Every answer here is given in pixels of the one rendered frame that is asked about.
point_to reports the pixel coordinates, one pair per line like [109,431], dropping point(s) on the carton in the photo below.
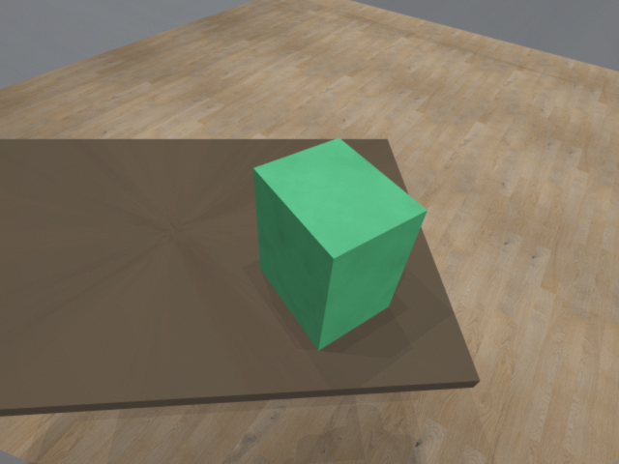
[334,236]

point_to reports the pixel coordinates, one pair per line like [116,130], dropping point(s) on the table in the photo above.
[130,278]

